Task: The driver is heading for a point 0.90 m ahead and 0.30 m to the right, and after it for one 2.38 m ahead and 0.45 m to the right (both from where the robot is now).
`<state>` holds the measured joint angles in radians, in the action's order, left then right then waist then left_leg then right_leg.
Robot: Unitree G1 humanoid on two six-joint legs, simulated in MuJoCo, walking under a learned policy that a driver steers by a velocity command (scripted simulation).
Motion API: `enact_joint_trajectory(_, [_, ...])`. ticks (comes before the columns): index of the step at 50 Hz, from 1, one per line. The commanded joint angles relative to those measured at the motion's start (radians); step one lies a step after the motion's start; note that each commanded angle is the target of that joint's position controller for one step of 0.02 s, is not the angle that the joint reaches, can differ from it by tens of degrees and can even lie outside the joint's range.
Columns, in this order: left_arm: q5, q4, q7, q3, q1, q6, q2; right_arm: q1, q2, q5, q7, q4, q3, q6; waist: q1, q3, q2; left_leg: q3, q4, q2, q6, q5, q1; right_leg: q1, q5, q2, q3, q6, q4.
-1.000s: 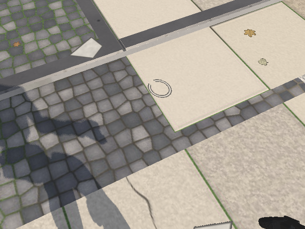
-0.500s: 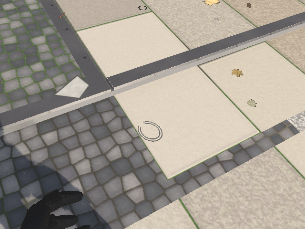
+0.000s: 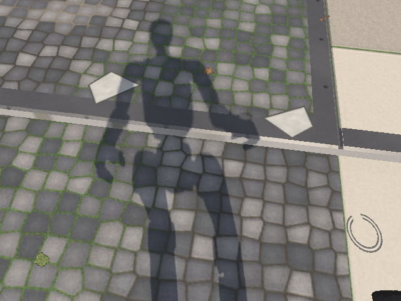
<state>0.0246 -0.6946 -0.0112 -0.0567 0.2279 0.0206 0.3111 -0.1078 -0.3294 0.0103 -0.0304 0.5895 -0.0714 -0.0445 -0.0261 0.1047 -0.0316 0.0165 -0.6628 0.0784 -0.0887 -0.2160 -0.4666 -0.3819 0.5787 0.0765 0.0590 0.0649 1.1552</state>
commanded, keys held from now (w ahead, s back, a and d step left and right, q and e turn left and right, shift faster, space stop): q+shift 0.02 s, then e+shift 0.28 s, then w+e+shift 0.70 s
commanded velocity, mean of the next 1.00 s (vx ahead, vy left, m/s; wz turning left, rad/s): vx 0.49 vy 0.00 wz -0.50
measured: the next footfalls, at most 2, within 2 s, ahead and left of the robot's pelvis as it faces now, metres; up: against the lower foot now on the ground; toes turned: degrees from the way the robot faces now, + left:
right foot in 0.34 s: +0.08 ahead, -0.11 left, +0.00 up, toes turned +0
left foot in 0.76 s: +0.35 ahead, +0.06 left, +0.00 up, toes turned -26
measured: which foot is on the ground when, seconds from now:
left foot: down 0.00-0.36, up 0.38-0.74, down 0.76-1.00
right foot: up 0.00-0.32, down 0.34-0.78, up 0.80-1.00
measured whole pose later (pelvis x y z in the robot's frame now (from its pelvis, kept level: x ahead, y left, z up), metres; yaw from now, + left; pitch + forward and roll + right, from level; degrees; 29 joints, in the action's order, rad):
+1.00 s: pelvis +0.36 -0.08 +0.02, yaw -33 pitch +3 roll +2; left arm 0.03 -0.70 0.08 -0.07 0.16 0.01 0.36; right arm -0.39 -0.31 0.04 0.01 0.76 -0.05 0.09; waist 0.05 -0.03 -0.06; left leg 0.13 -0.33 0.02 0.00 -0.35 -0.03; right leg -0.70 0.21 0.03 0.00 -0.08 1.26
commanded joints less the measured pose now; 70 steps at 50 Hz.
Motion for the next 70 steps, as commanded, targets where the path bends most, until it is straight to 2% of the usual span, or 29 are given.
enact_joint_trajectory(1, [0.009,0.109,-0.013,-0.012,-0.038,-0.003,0.097,-0.094,-0.169,-0.008,0.027,-0.038,-0.058,-0.015,0.051,-0.174,0.119,-0.430,0.319,-0.268,-0.182,0.292,0.362,-0.268,-0.104,0.008,-0.118,-0.002,0.033])
enact_joint_trajectory(5, [0.001,0.019,-0.012,-0.006,0.091,0.026,0.079,-0.052,-0.091,0.009,0.024,-0.016,-0.019,0.007,0.009,-0.230,0.094,-0.270,0.303,-0.237,-0.155,0.500,0.228,-0.056,-0.150,-0.025,-0.055,-0.016,-0.073])
enact_joint_trajectory(9, [-0.016,-0.004,0.004,0.022,0.066,0.034,0.010,-0.042,-0.016,0.026,0.027,0.028,0.021,0.021,0.034,-0.216,0.142,-0.209,0.365,-0.230,-0.115,0.206,0.162,0.086,-0.228,-0.021,-0.051,-0.054,-0.306])
enact_joint_trajectory(12, [-0.019,0.008,0.015,0.004,0.025,0.037,0.061,-0.060,-0.082,0.030,0.034,0.056,0.005,0.014,0.052,-0.147,0.155,-0.228,0.353,-0.274,-0.125,0.092,0.161,0.080,-0.192,-0.067,-0.036,-0.078,-0.362])
enact_joint_trajectory(15, [-0.017,0.003,0.022,0.003,0.062,0.025,0.039,-0.045,-0.094,0.012,0.053,0.065,-0.001,0.006,0.018,-0.127,0.118,-0.214,0.269,-0.299,-0.110,0.188,0.196,0.113,-0.202,-0.091,-0.006,-0.106,-0.489])
enact_joint_trajectory(16, [-0.010,-0.008,0.027,0.005,0.104,0.017,0.031,-0.052,-0.095,0.009,0.056,0.064,-0.004,0.007,0.009,-0.163,0.110,-0.202,0.265,-0.280,-0.086,-0.080,0.178,0.179,-0.201,-0.108,0.000,-0.131,-0.572])
enact_joint_trajectory(17, [0.003,-0.026,0.034,-0.006,0.157,0.012,0.058,-0.029,-0.082,0.012,0.058,0.051,-0.002,0.008,-0.013,-0.138,0.064,-0.182,0.208,-0.233,-0.047,-0.384,0.066,0.256,-0.089,-0.088,-0.087,-0.178,-0.674])
enact_joint_trajectory(19, [0.001,-0.057,0.038,-0.055,0.294,0.004,0.218,0.130,-0.026,0.018,0.042,-0.047,0.018,0.021,-0.094,0.029,-0.273,0.003,-0.209,0.033,0.050,-0.394,-0.359,0.285,0.512,0.257,-0.867,-0.362,-1.094])
enact_joint_trajectory(20, [0.006,-0.043,0.029,-0.049,0.234,0.006,0.179,0.145,-0.052,0.021,0.037,-0.051,0.011,0.043,-0.053,0.096,-0.166,-0.095,-0.278,-0.045,0.061,-0.258,-0.369,0.225,0.489,0.251,-0.868,-0.363,-1.123])
enact_joint_trajectory(23, [-0.016,-0.032,0.021,-0.051,0.161,-0.020,0.144,0.096,-0.053,0.033,0.007,0.002,0.007,0.076,-0.012,0.002,-0.059,-0.078,-0.251,-0.076,0.121,-0.023,-0.250,0.238,0.073,0.108,-0.605,-0.284,-1.046])
enact_joint_trajectory(33, [-0.017,-0.038,0.029,-0.079,0.246,-0.053,0.162,0.264,-0.032,0.015,0.003,-0.054,0.029,0.081,-0.106,-0.050,-0.109,-0.060,0.049,-0.040,0.184,-0.017,-0.173,0.286,-0.111,0.014,-0.604,-0.306,-0.938])
enact_joint_trajectory(37, [-0.015,-0.003,0.030,-0.085,0.109,-0.064,0.179,0.106,-0.073,-0.005,0.025,-0.035,0.019,0.109,0.012,-0.087,-0.108,-0.064,0.220,-0.039,0.134,0.002,0.264,0.072,-0.234,0.000,-0.622,-0.256,-0.858])
enact_joint_trajectory(38, [-0.018,-0.002,0.032,-0.078,0.090,-0.076,0.162,-0.050,-0.127,0.005,0.042,0.005,-0.001,0.121,0.090,-0.160,-0.049,-0.085,0.224,-0.069,0.108,-0.009,0.527,-0.046,-0.341,-0.059,-0.563,-0.221,-0.704])
enact_joint_trajectory(39, [-0.031,0.008,0.035,-0.059,0.080,-0.094,0.102,-0.256,-0.225,0.031,0.063,0.034,-0.033,0.130,0.189,-0.289,0.120,-0.250,0.270,-0.252,0.073,-0.254,0.775,-0.167,-0.329,-0.152,-0.413,-0.188,-0.381])
enact_joint_trajectory(40, [-0.062,0.069,0.033,-0.030,0.085,-0.099,0.016,-0.326,-0.317,0.054,0.070,0.042,-0.051,0.119,0.175,-0.408,0.396,-0.753,0.441,-0.502,0.009,-0.693,0.914,-0.404,-0.010,-0.260,-0.266,-0.157,-0.099])
enact_joint_trajectory(41, [-0.040,0.041,0.019,-0.023,0.082,-0.078,0.064,-0.217,-0.243,0.061,0.067,0.034,-0.041,0.114,0.109,-0.288,0.266,-0.803,0.439,-0.529,-0.015,-0.701,0.765,-0.473,-0.127,-0.137,-0.210,-0.163,0.069])
enact_joint_trajectory(43, [0.004,0.027,0.045,-0.032,-0.007,-0.064,0.098,-0.181,-0.103,0.051,0.059,0.032,-0.002,0.114,0.099,-0.152,0.070,-0.487,0.423,-0.428,0.003,-0.401,0.597,-0.456,-0.271,-0.057,-0.168,-0.158,0.083])
enact_joint_trajectory(46, [0.015,0.046,0.089,-0.020,-0.071,-0.036,0.062,-0.262,-0.060,0.031,0.049,0.099,0.013,0.135,0.091,-0.070,0.153,-0.235,0.460,-0.337,0.030,-0.117,0.544,-0.498,-0.332,-0.003,-0.132,-0.149,0.103])
enact_joint_trajectory(51, [0.014,0.127,0.109,0.009,-0.230,-0.024,0.031,-0.280,-0.017,0.018,0.030,0.163,0.026,0.166,0.046,0.020,0.126,0.036,0.502,-0.310,0.043,0.398,0.462,-0.546,-0.452,-0.004,-0.063,-0.141,0.064])
enact_joint_trajectory(54, [0.022,0.161,0.125,0.045,-0.330,-0.036,-0.016,-0.278,-0.021,0.009,0.042,0.198,0.029,0.168,0.040,0.076,0.072,0.194,0.500,-0.229,0.079,0.770,0.318,-0.285,-0.521,-0.076,0.097,-0.147,-0.315])
enact_joint_trajectory(57, [0.029,0.079,0.117,0.033,-0.107,-0.045,0.029,-0.301,-0.152,-0.004,0.062,0.219,0.003,0.166,-0.071,-0.090,0.153,0.181,0.214,-0.266,0.084,1.205,0.325,0.133,-0.549,-0.201,0.112,-0.193,-0.474])
enact_joint_trajectory(59, [0.048,-0.048,0.079,0.003,0.203,-0.059,0.095,-0.268,-0.134,-0.022,0.062,0.219,0.017,0.158,-0.205,-0.231,0.155,0.186,-0.212,-0.238,0.066,0.885,0.219,0.511,-0.782,-0.140,-0.053,-0.256,-0.663])
enact_joint_trajectory(60, [0.052,-0.065,0.054,-0.007,0.165,-0.064,0.165,-0.344,-0.022,-0.010,0.048,0.207,0.035,0.145,-0.095,-0.288,-0.074,0.192,-0.624,-0.078,0.072,-0.337,-0.001,0.726,-1.382,0.110,-0.236,-0.288,-0.553])
enact_joint_trajectory(61, [0.034,-0.015,0.041,-0.025,0.212,-0.079,0.206,-0.524,-0.002,-0.086,0.066,0.207,0.050,0.120,-0.085,-0.658,-0.102,-0.135,-0.982,-0.023,0.059,-0.478,-0.122,1.018,-1.832,0.453,-0.579,-0.491,-0.419])
enact_joint_trajectory(62, [-0.002,0.012,0.015,-0.033,0.152,-0.060,0.173,-0.406,-0.090,-0.069,0.073,0.196,0.036,0.114,-0.119,-0.674,0.035,-0.181,-0.943,-0.054,0.057,-0.305,-0.103,0.851,-1.623,0.377,-0.512,-0.449,-0.547])
enact_joint_trajectory(64, [-0.007,-0.013,0.006,0.007,-0.002,-0.067,0.056,-0.363,-0.058,-0.027,0.060,0.208,0.039,0.103,0.003,-0.322,0.095,-0.107,-0.706,-0.139,0.078,-0.228,-0.102,0.481,-1.262,0.287,-0.353,-0.369,-0.702])
enact_joint_trajectory(65, [-0.009,-0.018,0.000,0.021,-0.025,-0.076,0.023,-0.381,-0.036,-0.007,0.054,0.228,0.041,0.081,0.030,-0.235,0.082,-0.095,-0.649,-0.152,0.088,-0.229,-0.049,0.349,-1.265,0.263,-0.280,-0.352,-0.754])
enact_joint_trajectory(67, [-0.012,-0.042,-0.001,0.025,-0.013,-0.089,0.021,-0.414,-0.001,0.015,0.042,0.242,0.031,0.040,0.065,-0.185,0.052,-0.057,-0.589,-0.142,0.105,-0.199,0.082,0.152,-1.244,0.228,-0.158,-0.329,-0.837])
enact_joint_trajectory(70, [-0.007,-0.046,0.003,0.016,-0.063,-0.101,0.031,-0.379,0.029,0.006,0.034,0.219,0.017,0.022,0.098,-0.179,-0.017,-0.020,-0.538,-0.138,0.106,-0.102,0.044,0.106,-1.189,0.192,-0.018,-0.317,-0.872])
